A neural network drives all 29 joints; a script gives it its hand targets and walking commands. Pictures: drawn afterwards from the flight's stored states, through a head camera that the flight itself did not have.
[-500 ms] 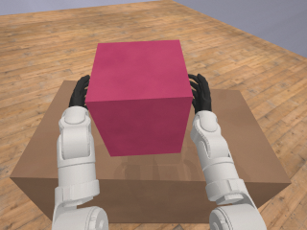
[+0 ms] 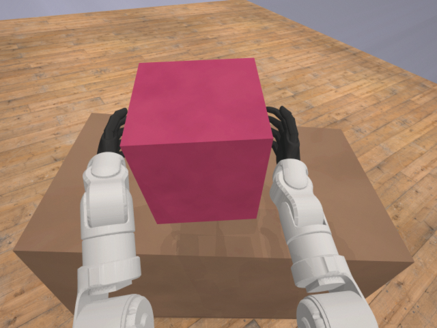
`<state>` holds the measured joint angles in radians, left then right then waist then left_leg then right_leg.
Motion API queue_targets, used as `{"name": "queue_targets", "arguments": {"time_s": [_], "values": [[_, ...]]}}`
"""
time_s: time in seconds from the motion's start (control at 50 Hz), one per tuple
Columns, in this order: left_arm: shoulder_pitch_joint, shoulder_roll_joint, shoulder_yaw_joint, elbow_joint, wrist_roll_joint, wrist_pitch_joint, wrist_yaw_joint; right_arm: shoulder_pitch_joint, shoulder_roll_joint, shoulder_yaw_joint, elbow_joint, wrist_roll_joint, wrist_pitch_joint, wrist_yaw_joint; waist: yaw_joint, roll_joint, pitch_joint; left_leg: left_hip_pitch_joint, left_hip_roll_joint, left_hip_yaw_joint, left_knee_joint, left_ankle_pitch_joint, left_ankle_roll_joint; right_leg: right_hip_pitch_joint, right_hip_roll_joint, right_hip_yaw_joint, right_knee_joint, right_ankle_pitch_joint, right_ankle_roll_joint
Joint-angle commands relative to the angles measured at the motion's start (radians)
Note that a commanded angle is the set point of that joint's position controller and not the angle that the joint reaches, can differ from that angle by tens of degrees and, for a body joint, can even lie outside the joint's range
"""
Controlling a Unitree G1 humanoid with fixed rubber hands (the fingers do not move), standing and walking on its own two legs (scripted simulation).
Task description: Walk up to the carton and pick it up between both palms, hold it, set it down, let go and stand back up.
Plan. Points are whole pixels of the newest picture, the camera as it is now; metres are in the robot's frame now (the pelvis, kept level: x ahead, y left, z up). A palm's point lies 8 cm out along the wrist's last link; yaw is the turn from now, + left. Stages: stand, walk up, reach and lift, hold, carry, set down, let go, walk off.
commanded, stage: hold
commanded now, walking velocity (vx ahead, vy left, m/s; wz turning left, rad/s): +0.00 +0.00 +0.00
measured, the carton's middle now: (202, 146) +0.41 +0.00 +0.13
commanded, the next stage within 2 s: set down in 1.70 s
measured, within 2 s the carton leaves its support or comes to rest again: neither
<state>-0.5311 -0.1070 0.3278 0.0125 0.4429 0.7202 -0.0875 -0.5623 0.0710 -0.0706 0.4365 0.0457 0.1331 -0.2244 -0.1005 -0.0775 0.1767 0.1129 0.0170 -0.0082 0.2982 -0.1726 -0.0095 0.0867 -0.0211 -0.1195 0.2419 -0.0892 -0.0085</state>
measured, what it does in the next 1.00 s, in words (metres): stands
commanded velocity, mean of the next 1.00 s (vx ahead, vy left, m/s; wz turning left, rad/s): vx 0.00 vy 0.00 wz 0.00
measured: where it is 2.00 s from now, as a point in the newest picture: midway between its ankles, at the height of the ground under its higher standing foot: outside the picture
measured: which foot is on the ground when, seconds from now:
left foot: down 0.00-1.00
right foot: down 0.00-1.00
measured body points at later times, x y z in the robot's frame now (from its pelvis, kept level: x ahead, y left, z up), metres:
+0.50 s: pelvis +0.00 +0.00 +0.00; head -0.03 +0.03 +0.45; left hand +0.37 +0.15 +0.16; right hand +0.36 -0.15 +0.17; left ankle +0.02 +0.12 -0.75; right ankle +0.05 -0.11 -0.75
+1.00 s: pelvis +0.00 +0.00 +0.00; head -0.02 +0.03 +0.45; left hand +0.37 +0.15 +0.16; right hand +0.36 -0.15 +0.17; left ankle +0.02 +0.12 -0.75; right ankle +0.05 -0.11 -0.75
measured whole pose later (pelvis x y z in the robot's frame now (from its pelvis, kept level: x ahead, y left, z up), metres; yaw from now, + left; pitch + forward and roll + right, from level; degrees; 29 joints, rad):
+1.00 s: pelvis +0.00 +0.00 +0.00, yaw +0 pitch -13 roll +0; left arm -0.53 -0.11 0.33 0.02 0.44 0.72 -0.09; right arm -0.56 0.07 -0.07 0.45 0.04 0.12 -0.22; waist -0.10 -0.08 0.18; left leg 0.11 0.02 0.01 0.30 -0.17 -0.01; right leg 0.08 -0.02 -0.12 0.24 -0.09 -0.01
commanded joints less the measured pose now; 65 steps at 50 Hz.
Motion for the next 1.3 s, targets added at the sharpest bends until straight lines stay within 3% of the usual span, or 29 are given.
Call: {"name": "queue_targets", "arguments": {"time_s": [0.0, 1.28], "values": [[-0.562, -0.317, -0.378, -0.105, -0.137, -0.07, -0.139, -0.563, 0.336, 0.344, -0.189, 0.03, -0.056, 0.157, -0.004, 0.07, -0.349, -0.096, -0.039, 0.084, -0.059, 0.175, 0.005, 0.202, 0.043, -0.031, 0.007, 0.065, 0.027], [-0.561, -0.321, -0.388, -0.115, -0.141, -0.086, -0.13, -0.552, 0.34, 0.348, -0.183, 0.024, -0.077, 0.157, -0.007, 0.073, -0.384, -0.064, -0.039, 0.087, -0.043, 0.21, 0.0, 0.192, 0.041, -0.03, 0.012, 0.106, 0.028]]}}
